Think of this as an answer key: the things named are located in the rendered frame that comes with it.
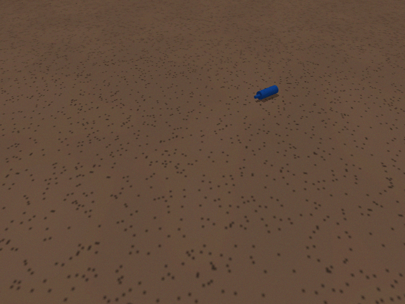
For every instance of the bottle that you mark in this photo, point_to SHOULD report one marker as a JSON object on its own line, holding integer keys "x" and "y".
{"x": 266, "y": 92}

